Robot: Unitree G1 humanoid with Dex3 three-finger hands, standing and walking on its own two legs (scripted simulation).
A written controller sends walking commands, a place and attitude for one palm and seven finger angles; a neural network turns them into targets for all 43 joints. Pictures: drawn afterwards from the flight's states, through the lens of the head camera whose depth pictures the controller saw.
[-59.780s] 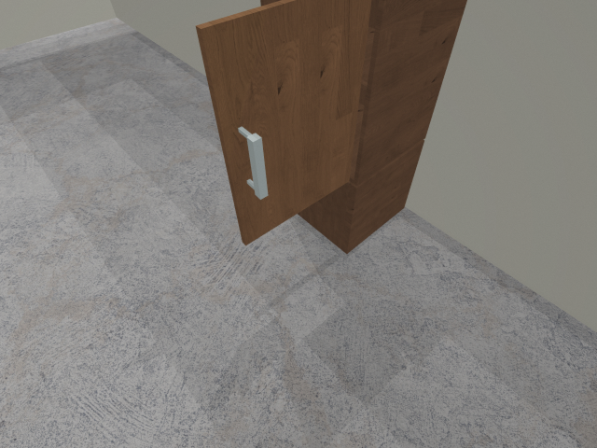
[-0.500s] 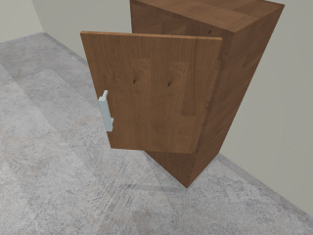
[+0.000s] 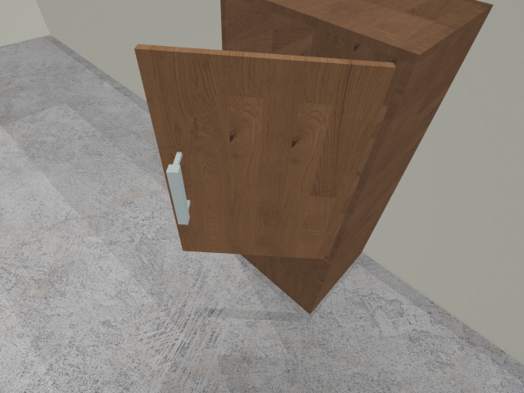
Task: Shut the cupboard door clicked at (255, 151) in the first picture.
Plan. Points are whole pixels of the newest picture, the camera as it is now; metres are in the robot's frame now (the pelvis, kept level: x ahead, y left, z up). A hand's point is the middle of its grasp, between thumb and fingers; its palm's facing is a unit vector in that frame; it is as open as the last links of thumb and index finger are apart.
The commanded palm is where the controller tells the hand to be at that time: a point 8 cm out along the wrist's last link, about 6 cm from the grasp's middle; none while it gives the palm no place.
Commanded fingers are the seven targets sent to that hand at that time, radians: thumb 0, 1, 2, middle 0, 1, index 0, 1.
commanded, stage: shuffle to correct the standing spot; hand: left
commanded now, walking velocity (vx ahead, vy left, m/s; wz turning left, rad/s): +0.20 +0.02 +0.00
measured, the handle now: (181, 189) +0.52 +0.21 -0.04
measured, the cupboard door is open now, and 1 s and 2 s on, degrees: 41 41 41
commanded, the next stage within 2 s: come to a stop and stand still in 0.20 s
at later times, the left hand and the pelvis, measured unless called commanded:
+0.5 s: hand out of the picture +0.15 +0.22 -0.17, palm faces +0.07 -0.98 -0.17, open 7.3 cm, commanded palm none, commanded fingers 0.00 0.90 0.90 -0.20 -0.30 -0.20 -0.30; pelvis +0.10 +0.04 +0.01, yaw +2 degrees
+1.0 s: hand (121, 391) +0.16 +0.25 -0.19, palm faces +0.07 -0.98 -0.21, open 7.3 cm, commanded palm none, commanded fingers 0.00 0.90 0.90 -0.20 -0.30 -0.20 -0.30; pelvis +0.08 +0.06 -0.02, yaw +3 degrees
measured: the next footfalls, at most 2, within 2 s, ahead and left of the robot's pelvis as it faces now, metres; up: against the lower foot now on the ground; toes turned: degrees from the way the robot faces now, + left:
right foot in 0.66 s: +0.23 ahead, -0.07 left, +0.00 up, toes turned -3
left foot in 0.98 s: +0.12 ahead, +0.17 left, +0.00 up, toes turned +3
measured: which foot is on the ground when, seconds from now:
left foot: down 0.00-0.66, up 0.68-0.96, down 0.98-1.00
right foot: down 0.00-0.22, up 0.24-0.64, down 0.66-1.00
